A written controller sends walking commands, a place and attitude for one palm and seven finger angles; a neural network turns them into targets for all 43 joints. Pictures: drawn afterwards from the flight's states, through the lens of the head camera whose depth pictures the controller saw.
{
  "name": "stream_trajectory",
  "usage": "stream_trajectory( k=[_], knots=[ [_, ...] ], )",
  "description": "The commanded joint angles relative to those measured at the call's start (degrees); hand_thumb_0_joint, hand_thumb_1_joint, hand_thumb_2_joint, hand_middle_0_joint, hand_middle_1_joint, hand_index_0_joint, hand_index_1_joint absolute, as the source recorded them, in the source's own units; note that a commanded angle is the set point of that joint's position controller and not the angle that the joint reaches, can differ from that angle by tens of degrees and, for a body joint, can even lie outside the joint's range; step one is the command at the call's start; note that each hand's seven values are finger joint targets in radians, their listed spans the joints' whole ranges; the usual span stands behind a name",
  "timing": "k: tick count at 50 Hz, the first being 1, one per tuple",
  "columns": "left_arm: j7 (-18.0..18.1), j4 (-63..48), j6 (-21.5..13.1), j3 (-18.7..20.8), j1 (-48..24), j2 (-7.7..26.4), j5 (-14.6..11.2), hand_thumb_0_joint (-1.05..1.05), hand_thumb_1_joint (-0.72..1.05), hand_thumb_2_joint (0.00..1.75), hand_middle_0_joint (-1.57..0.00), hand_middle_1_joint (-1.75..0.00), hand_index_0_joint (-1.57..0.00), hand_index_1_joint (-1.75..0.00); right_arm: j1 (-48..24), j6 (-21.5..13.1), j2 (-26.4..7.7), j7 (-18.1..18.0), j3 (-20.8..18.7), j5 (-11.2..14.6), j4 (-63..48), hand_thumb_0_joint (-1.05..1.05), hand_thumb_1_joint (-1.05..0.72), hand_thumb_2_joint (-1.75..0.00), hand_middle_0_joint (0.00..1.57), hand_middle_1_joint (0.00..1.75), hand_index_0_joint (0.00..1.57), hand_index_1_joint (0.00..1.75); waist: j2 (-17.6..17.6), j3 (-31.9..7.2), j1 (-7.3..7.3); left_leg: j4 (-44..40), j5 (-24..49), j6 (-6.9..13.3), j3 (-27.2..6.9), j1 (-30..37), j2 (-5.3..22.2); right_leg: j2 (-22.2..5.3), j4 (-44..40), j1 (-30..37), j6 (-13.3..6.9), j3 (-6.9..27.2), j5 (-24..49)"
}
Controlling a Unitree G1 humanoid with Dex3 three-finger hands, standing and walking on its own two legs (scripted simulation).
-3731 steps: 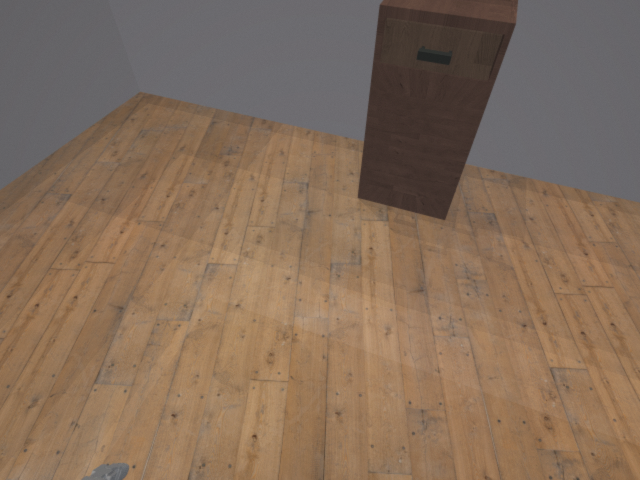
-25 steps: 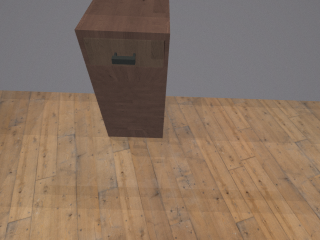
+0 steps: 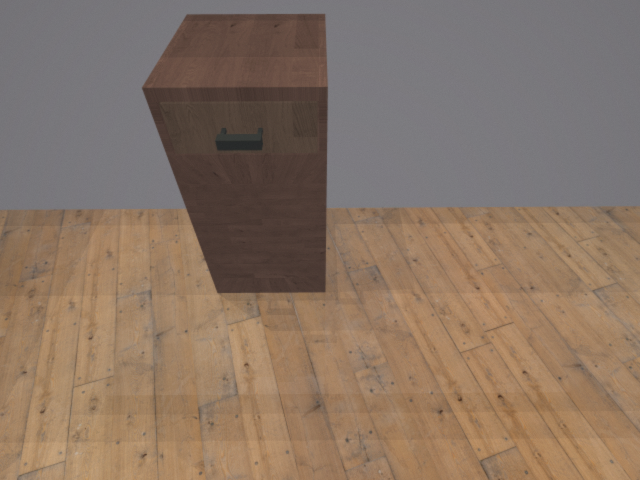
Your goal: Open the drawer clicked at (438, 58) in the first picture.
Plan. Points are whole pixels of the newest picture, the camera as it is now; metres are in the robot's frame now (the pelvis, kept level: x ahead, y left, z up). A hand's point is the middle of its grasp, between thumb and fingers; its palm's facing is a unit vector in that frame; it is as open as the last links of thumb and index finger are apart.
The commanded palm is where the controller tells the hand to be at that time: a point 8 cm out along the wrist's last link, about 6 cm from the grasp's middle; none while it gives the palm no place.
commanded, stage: let the arm hang, fingers relaxed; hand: left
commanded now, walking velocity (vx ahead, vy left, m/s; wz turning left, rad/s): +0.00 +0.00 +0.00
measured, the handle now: (240, 136) +0.84 +0.24 -0.06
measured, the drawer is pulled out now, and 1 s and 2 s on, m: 0.00 0.00 0.00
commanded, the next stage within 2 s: look to check the result in 0.06 s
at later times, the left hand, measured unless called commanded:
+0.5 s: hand out of the picture +0.07 +0.22 -0.16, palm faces +0.01 -0.95 -0.32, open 7.4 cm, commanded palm none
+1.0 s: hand out of the picture +0.08 +0.20 -0.18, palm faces +0.04 -0.97 -0.23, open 7.3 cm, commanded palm none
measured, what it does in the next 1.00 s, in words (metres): shifts its weight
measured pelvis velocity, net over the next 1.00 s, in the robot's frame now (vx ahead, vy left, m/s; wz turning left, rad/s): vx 0.05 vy -0.01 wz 0.01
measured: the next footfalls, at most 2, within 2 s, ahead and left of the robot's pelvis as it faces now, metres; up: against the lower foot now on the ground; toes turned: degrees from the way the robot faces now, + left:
right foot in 1.30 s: +0.22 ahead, -0.13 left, +0.00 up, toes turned -4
left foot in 1.62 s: +0.33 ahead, +0.12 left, +0.00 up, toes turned +12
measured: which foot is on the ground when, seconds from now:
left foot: down 0.00-1.00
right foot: down 0.00-1.00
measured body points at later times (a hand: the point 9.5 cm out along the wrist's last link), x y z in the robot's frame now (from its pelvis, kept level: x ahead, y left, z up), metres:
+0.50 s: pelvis +0.02 -0.01 +0.00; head +0.04 -0.02 +0.45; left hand +0.07 +0.27 -0.14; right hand +0.07 -0.28 -0.15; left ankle +0.00 +0.13 -0.75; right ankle +0.02 -0.10 -0.75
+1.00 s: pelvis +0.05 -0.01 -0.01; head +0.06 -0.01 +0.44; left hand +0.08 +0.25 -0.16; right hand +0.05 -0.25 -0.16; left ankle +0.00 +0.13 -0.75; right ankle +0.02 -0.10 -0.75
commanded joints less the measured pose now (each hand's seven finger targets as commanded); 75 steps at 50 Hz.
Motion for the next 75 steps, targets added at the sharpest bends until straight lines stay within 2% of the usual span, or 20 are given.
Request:
stream_trajectory(
  k=[1, 10, 37, 40, 44, 48, 50, 52, 53, 54, 58, 60, 62, 63, 64, 65, 66, 68, 70, 75],
  knots=[
    [0.5, -2.0, -0.7, 1.9, 1.0, 10.6, -0.1, 0.00, 0.90, 0.90, -0.20, -0.30, -0.20, -0.30, 1.4, -1.0, -8.5, -0.7, -1.5, -0.2, -2.2, 0.00, -0.90, -0.90, 0.20, 0.30, 0.20, 0.30, -0.3, -1.4, 0.19, -4.3, 4.2, 2.0, -5.0, -1.2, 5.1, -6.2, -5.9, 1.8, -1.6, 7.1, 1.7],
    [0.6, -1.4, -1.1, 1.9, 0.2, 11.7, -0.2, 0.00, 0.90, 0.90, -0.20, -0.30, -0.20, -0.30, -0.1, -1.0, -10.0, -0.9, -1.4, 0.0, -2.3, 0.00, -0.90, -0.90, 0.20, 0.30, 0.20, 0.30, 0.2, -3.6, 0.03, -4.3, 8.8, 1.7, -4.7, 1.6, 5.7, -6.6, -5.4, 4.4, -1.7, 6.5, 9.9],
    [0.5, -1.7, -1.5, 2.1, -2.6, 15.0, -0.2, 0.00, 0.90, 0.90, -0.20, -0.30, -0.20, -0.30, -3.4, -0.9, -13.5, -0.6, -1.7, 0.0, -2.7, 0.00, -0.90, -0.90, 0.20, 0.30, 0.20, 0.30, -0.5, -3.0, -0.06, -5.7, 8.4, 1.3, -4.3, 3.3, 6.0, -6.7, -7.0, 4.9, -1.7, 7.5, 11.2],
    [0.7, -0.2, -0.5, 0.7, 1.0, 8.8, -0.3, 0.00, 0.90, 0.90, -0.20, -0.30, -0.20, -0.30, 0.6, 0.1, -6.2, -0.3, 0.0, -0.5, -1.0, 0.00, -0.90, -0.90, 0.20, 0.30, 0.20, 0.30, -1.1, -2.8, 0.00, -4.2, 0.8, 0.5, -2.8, 2.1, 4.8, -6.7, -7.7, 4.3, -0.8, 7.5, -2.2],
    [0.0, -0.2, 0.4, 1.9, 4.7, 10.5, 0.2, 0.00, 0.90, 0.90, -0.20, -0.30, -0.20, -0.30, 2.8, 0.5, -4.9, 0.1, -0.3, -0.9, -1.2, 0.00, -0.90, -0.90, 0.20, 0.30, 0.20, 0.30, -6.1, 2.9, 1.15, 1.5, -11.5, 0.9, -0.3, -5.1, 1.3, -8.5, -11.0, 0.8, -2.9, 11.9, -23.6],
    [-0.3, -1.1, 0.0, 2.9, 5.5, 9.3, 0.0, 0.00, 0.90, 0.90, -0.20, -0.30, -0.20, -0.30, 6.6, -0.6, -3.1, -0.2, -0.6, -0.9, -0.7, 0.00, -0.90, -0.90, 0.20, 0.30, 0.20, 0.30, -4.7, 4.7, -0.09, 5.3, -9.1, 1.4, 0.8, -5.7, 2.0, -10.7, -8.7, -0.9, -5.8, 12.2, -22.4],
    [-0.5, -1.7, -0.2, 3.0, 4.7, 7.2, 0.1, 0.00, 0.90, 0.90, -0.20, -0.30, -0.20, -0.30, 10.9, -1.2, -2.8, -0.4, -0.9, -0.9, 0.5, 0.00, -0.90, -0.90, 0.20, 0.30, 0.20, 0.30, 1.3, 6.1, -1.63, 1.3, -6.5, 2.3, -1.8, -2.1, 3.6, -6.9, -1.7, -4.7, -4.6, 6.8, -17.7],
    [-0.9, -3.1, -0.7, 2.5, 2.9, 3.4, 0.0, 0.00, 0.90, 0.90, -0.20, -0.30, -0.20, -0.30, 18.3, -2.1, -5.7, -1.1, -2.0, -1.3, 3.1, 0.00, -0.90, -0.90, 0.20, 0.30, 0.20, 0.30, 13.5, 4.5, -3.62, -4.3, 4.0, 7.4, -17.3, 7.7, 13.4, -0.4, 18.8, -15.1, -1.6, -2.7, -9.3],
    [-0.8, -5.0, -1.2, 2.0, -0.7, 2.2, 0.1, 0.00, 0.90, 0.90, -0.20, -0.30, -0.20, -0.30, 23.1, -2.3, -5.6, -1.7, -2.3, -1.4, 4.2, 0.00, -0.90, -0.90, 0.20, 0.30, 0.20, 0.30, 15.7, 4.8, -5.39, -5.5, 18.3, 11.4, -23.4, 15.1, 17.6, 0.5, 27.8, -25.8, -0.9, -2.3, -18.5],
    [-0.7, -6.2, -1.6, 2.0, -3.2, 2.4, 0.0, 0.00, 0.90, 0.90, -0.20, -0.30, -0.20, -0.30, 25.7, -2.3, -4.5, -2.2, -2.0, -1.2, 4.7, 0.00, -0.90, -0.90, 0.20, 0.30, 0.20, 0.30, 11.1, 4.9, -5.89, -3.7, 25.9, 14.2, -23.8, 17.7, 19.7, -1.6, 33.1, -29.9, -1.4, 0.8, -20.6],
    [-1.8, -7.5, -1.6, 2.3, -2.6, -0.3, -0.1, 0.00, 0.90, 0.90, -0.20, -0.30, -0.20, -0.30, 20.9, -3.2, -3.4, -2.5, -2.0, -1.4, 3.4, 0.00, -0.90, -0.90, 0.20, 0.30, 0.20, 0.30, 9.0, 5.2, -2.83, -5.3, 15.9, 11.1, -14.1, 7.8, 15.3, -4.2, 28.2, -22.8, -0.9, 0.1, -15.0],
    [-2.2, -7.0, -1.3, 2.5, 0.1, -1.3, -0.1, 0.00, 0.90, 0.90, -0.20, -0.30, -0.20, -0.30, 19.0, -3.2, -3.0, -2.3, -2.1, -1.4, 3.3, 0.00, -0.90, -0.90, 0.20, 0.30, 0.20, 0.30, 7.3, 4.9, -1.19, -5.6, 9.4, 9.2, -10.1, 0.5, 12.8, -2.2, 20.3, -13.2, -1.0, -3.3, -12.1],
    [-2.2, -4.2, -1.1, 3.4, 8.5, -0.8, -0.1, 0.00, 0.90, 0.90, -0.20, -0.30, -0.20, -0.30, 17.2, -3.0, -2.6, -2.3, -2.1, -1.0, 3.2, 0.00, -0.90, -0.90, 0.20, 0.30, 0.20, 0.30, 5.1, 2.9, 2.61, -0.1, 5.8, 7.5, -7.0, -7.6, 10.1, 0.8, 13.2, 2.1, -1.5, -5.9, -4.0],
    [-1.9, -2.1, -1.5, 4.4, 16.2, 1.6, 0.0, 0.00, 0.90, 0.90, -0.20, -0.30, -0.20, -0.30, 16.1, -3.0, -1.9, -2.1, -2.1, -0.4, 2.7, 0.00, -0.90, -0.90, 0.20, 0.30, 0.20, 0.30, 0.2, 0.1, 6.18, 9.8, 3.9, 5.8, -3.9, -13.8, 6.7, -1.1, 8.9, 14.2, -2.8, -2.0, -5.2],
    [-1.1, -0.1, -2.4, 5.9, 24.6, 7.3, 0.4, 0.00, 0.90, 0.90, -0.20, -0.30, -0.20, -0.30, 15.4, -3.4, 1.6, -1.3, -1.7, 0.6, 0.8, 0.00, -0.90, -0.90, 0.20, 0.30, 0.20, 0.30, -14.2, -5.0, 9.30, 27.9, -7.8, 2.6, 2.8, -24.1, -0.1, -15.9, -0.9, 23.9, -7.8, 19.1, -14.6],
    [-0.5, 0.4, -2.1, 6.1, 27.3, 9.4, -0.2, 0.00, 0.90, 0.90, -0.20, -0.30, -0.20, -0.30, 12.3, -3.3, 2.9, -1.2, -2.0, 0.6, -1.4, 0.00, -0.90, -0.90, 0.20, 0.30, 0.20, 0.30, -16.9, -4.5, 9.45, 44.6, -23.5, 2.6, 0.7, -28.2, -0.7, -25.6, -10.1, 20.4, -12.0, 33.7, -15.9],
    [0.3, -0.1, -1.9, 5.5, 23.0, 7.6, -0.2, 0.00, 0.90, 0.90, -0.20, -0.30, -0.20, -0.30, 8.9, -3.1, 2.7, -1.0, -2.6, 0.3, -1.4, 0.00, -0.90, -0.90, 0.20, 0.30, 0.20, 0.30, -11.2, 0.4, 7.72, 51.1, -20.4, 2.2, -2.2, -30.8, 2.7, -24.8, -10.5, 13.1, -13.7, 33.7, -16.6],
    [1.2, -2.5, -2.3, 4.1, 13.4, 2.2, 0.4, 0.00, 0.90, 0.90, -0.20, -0.30, -0.20, -0.30, 8.7, -2.3, 4.6, -0.5, -2.8, -0.5, -1.4, 0.00, -0.90, -0.90, 0.20, 0.30, 0.20, 0.30, -7.2, 5.6, 2.15, 49.6, -14.6, 1.8, -4.6, -27.9, 7.7, -22.4, -10.2, -1.5, -12.1, 22.5, -11.8],
    [1.3, -3.6, -3.0, 3.7, 10.2, 0.6, 1.0, 0.00, 0.90, 0.90, -0.20, -0.30, -0.20, -0.30, 11.8, -1.1, 7.3, 0.3, -2.4, -0.4, -0.5, 0.00, -0.90, -0.90, 0.20, 0.30, 0.20, 0.30, -5.9, 3.9, -1.00, 39.7, -12.8, 1.3, -2.3, -19.2, 8.3, -18.8, -11.3, -8.7, -9.7, 11.9, -6.2],
    [0.2, -1.4, -3.4, 4.0, 12.8, 2.1, 0.6, 0.00, 0.90, 0.90, -0.20, -0.30, -0.20, -0.30, 7.6, -1.8, 7.0, 1.1, -1.9, -0.3, -3.1, 0.00, -0.90, -0.90, 0.20, 0.30, 0.20, 0.30, -5.0, 1.7, 0.10, 19.2, -6.0, 1.1, 4.0, -13.8, 4.1, -14.1, -8.9, -2.7, -9.1, 6.2, 2.3]
  ],
)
